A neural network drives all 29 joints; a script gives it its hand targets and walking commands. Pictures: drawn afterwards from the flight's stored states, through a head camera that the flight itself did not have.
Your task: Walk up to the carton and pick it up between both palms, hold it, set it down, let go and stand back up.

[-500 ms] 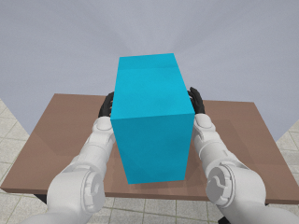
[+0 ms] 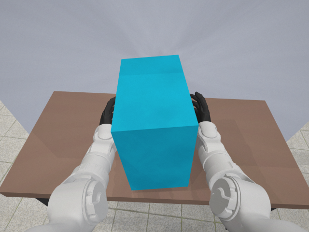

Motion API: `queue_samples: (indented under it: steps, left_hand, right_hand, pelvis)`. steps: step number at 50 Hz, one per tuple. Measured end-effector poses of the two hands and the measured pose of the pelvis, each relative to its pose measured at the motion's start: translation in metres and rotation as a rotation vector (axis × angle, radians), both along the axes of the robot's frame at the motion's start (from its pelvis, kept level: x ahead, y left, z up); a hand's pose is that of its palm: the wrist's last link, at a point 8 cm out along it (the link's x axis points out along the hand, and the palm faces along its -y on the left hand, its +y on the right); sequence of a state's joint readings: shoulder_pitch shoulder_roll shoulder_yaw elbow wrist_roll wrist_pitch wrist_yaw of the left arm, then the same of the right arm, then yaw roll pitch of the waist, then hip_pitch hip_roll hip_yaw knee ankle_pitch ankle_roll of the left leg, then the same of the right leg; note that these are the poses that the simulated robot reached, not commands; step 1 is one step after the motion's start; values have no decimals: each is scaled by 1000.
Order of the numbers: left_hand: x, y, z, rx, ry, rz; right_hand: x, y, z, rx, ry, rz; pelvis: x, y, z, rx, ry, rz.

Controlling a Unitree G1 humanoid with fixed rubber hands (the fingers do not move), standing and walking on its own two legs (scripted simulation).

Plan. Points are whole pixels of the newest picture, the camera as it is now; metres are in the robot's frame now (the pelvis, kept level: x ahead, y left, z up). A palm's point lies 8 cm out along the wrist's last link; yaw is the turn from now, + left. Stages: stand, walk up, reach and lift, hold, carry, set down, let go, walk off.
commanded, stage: set down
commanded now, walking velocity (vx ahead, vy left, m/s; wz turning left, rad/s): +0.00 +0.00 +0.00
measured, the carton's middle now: (154, 123) +0.43 +0.00 +0.02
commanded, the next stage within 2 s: none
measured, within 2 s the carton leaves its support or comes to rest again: rests again in 0.60 s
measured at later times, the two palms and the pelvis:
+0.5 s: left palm (108, 125) +0.40 +0.13 +0.05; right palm (203, 123) +0.40 -0.14 +0.06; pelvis +0.00 +0.00 +0.00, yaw +0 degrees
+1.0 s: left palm (108, 128) +0.40 +0.14 +0.03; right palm (208, 130) +0.39 -0.15 +0.03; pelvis +0.00 -0.01 +0.00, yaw +0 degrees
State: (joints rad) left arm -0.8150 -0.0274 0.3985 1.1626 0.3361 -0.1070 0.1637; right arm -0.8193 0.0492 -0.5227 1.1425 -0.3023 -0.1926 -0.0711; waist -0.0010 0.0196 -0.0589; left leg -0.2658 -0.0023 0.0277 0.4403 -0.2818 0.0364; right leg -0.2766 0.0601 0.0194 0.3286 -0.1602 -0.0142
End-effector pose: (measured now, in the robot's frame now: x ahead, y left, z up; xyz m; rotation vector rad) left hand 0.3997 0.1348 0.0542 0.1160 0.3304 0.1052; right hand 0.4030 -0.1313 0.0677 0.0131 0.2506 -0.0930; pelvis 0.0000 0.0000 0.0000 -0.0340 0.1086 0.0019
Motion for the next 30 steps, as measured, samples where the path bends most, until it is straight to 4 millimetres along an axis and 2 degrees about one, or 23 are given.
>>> queue_samples:
  steps: [30]
  left_hand:
    - [-1, -5, -6, -28, -24, -15]
  right_hand:
    - [-6, -7, -12, -12, -13, -1]
  pelvis:
    - [-1, -3, 0, 4, -1, 1]
